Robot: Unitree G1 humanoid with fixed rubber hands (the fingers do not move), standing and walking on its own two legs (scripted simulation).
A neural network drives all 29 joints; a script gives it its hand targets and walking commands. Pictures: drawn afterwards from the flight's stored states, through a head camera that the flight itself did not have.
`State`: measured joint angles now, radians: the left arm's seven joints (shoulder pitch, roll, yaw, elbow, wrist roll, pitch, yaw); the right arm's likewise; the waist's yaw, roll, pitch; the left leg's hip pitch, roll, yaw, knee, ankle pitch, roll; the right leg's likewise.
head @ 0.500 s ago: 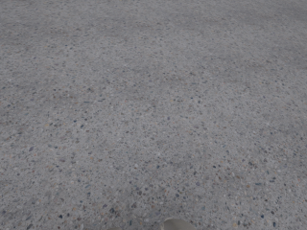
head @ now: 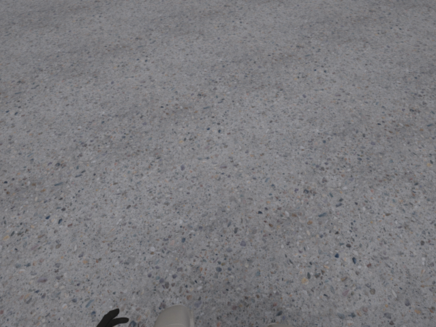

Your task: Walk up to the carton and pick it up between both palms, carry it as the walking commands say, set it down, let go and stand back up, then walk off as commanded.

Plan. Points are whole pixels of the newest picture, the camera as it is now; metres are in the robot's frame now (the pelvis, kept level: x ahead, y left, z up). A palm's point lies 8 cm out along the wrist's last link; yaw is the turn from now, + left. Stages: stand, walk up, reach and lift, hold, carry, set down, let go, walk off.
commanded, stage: stand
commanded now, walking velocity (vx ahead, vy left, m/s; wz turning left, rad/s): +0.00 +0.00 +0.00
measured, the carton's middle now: out of the picture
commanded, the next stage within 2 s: none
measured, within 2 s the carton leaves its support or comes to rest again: neither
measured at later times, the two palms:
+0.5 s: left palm out of the picture +0.05 +0.20 -0.13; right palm out of the picture -0.01 -0.26 -0.12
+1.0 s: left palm out of the picture -0.02 +0.11 -0.13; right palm out of the picture -0.06 -0.28 -0.13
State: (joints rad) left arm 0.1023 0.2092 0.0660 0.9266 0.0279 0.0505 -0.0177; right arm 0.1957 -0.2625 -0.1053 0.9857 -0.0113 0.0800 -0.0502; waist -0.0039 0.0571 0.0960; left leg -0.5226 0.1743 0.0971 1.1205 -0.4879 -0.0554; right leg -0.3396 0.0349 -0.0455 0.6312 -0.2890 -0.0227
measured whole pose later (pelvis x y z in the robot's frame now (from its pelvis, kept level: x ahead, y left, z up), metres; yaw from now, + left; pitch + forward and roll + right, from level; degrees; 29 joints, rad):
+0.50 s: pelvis +0.00 -0.04 +0.02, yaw -7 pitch -1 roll +0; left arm 0.21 0.20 0.08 1.08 0.02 0.04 0.04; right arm 0.25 -0.13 -0.03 1.03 -0.02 0.00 -0.03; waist -0.02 -0.04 0.05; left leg -0.24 0.05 0.20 0.50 -0.24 0.04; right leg -0.16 -0.04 0.02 0.43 -0.25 0.04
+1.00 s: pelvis -0.01 -0.09 +0.02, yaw -6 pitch -1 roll +1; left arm 0.31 0.09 0.02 1.18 0.01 -0.01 0.04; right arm 0.33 -0.10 -0.01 1.15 -0.02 0.01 -0.02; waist -0.01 -0.01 0.02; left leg -0.18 0.09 0.15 0.36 -0.15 -0.04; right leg -0.13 0.01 -0.02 0.40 -0.25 -0.03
